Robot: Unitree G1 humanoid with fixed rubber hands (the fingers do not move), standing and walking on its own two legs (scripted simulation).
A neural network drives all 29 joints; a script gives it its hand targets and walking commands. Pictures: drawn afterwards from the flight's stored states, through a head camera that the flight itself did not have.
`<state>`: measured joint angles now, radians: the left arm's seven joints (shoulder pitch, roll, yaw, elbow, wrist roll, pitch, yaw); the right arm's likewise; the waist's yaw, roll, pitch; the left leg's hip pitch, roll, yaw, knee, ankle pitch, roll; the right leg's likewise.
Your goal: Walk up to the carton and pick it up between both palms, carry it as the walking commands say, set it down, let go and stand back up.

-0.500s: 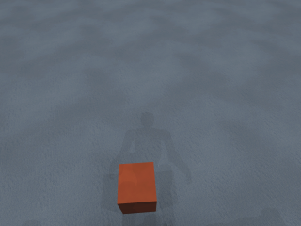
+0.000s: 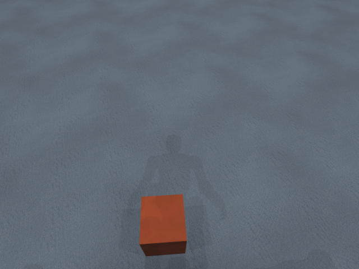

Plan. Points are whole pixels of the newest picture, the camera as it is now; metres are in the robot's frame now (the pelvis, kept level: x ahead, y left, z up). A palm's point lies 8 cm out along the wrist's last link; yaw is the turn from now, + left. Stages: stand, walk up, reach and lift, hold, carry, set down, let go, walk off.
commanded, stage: stand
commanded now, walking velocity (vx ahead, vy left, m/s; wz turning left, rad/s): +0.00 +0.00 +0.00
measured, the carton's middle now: (163, 225) +0.40 +0.08 -0.65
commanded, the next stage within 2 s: reach and lift in 0.52 s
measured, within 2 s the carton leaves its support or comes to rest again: neither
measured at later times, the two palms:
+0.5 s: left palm out of the picture +0.06 +0.26 -0.13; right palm out of the picture +0.03 -0.26 -0.13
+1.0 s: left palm (75, 260) +0.17 +0.26 -0.14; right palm (265, 254) +0.18 -0.21 -0.15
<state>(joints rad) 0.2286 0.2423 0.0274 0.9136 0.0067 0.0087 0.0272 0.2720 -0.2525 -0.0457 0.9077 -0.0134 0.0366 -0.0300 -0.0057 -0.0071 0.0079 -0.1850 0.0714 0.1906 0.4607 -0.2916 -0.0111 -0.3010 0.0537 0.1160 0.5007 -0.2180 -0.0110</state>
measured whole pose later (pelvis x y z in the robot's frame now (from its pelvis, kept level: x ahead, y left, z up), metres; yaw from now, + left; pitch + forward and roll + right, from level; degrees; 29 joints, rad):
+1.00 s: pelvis -0.02 +0.00 -0.04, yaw +9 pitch +14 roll +0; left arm -0.04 0.25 0.06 0.55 0.04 0.30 -0.06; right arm 0.06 -0.16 -0.10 0.52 0.03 0.30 -0.02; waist -0.06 0.01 -0.01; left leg -0.69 0.01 0.00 0.85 -0.40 0.00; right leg -0.71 -0.01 -0.04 0.82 -0.35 0.00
